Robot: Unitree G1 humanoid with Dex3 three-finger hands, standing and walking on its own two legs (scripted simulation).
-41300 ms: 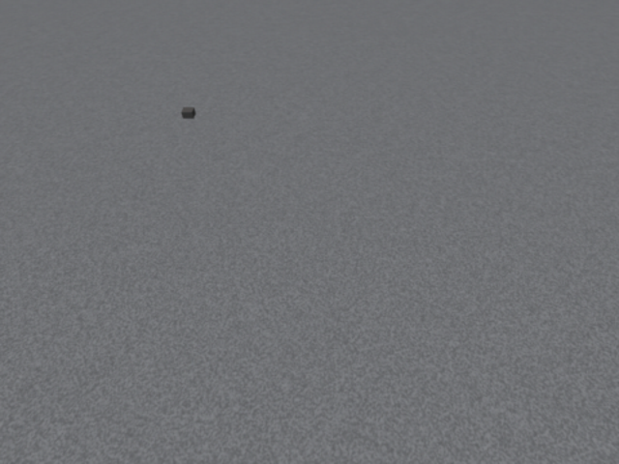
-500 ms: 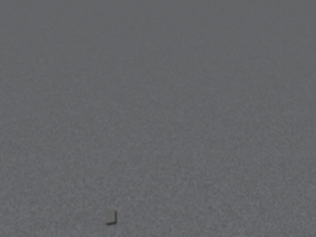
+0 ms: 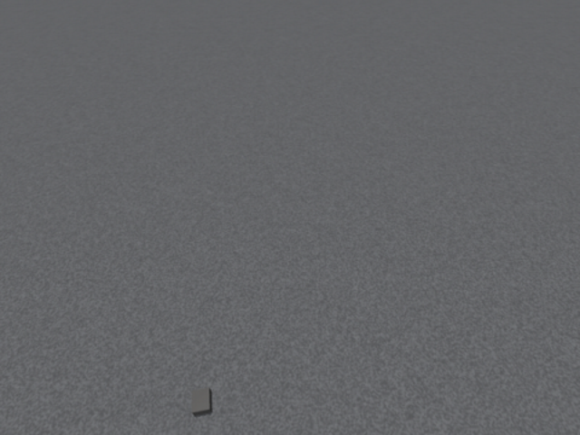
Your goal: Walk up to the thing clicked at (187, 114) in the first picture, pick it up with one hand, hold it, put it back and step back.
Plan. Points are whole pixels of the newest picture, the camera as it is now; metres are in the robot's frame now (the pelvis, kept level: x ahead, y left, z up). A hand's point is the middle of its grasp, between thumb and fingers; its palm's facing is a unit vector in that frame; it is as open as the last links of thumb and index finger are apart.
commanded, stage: stand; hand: left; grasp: from above
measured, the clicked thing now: (201, 401) +0.37 +0.30 -0.76
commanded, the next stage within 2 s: step back in 0.30 s
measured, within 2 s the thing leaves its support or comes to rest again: neither
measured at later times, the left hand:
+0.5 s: hand out of the picture +0.09 +0.28 -0.16, palm faces -0.02 -0.93 -0.37, open 7.4 cm
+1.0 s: hand out of the picture +0.00 +0.28 -0.18, palm faces -0.12 -0.91 -0.39, open 7.4 cm
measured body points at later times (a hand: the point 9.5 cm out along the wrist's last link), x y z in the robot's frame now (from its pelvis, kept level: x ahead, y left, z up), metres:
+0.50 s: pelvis -0.02 +0.02 -0.01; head +0.04 +0.01 +0.43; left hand +0.09 +0.32 -0.14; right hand +0.07 -0.30 -0.14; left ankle -0.01 +0.14 -0.73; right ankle -0.01 -0.12 -0.75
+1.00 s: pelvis -0.12 +0.03 -0.03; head -0.05 +0.01 +0.41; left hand +0.01 +0.33 -0.15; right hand -0.03 -0.29 -0.16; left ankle -0.04 +0.14 -0.75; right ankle -0.12 -0.09 -0.75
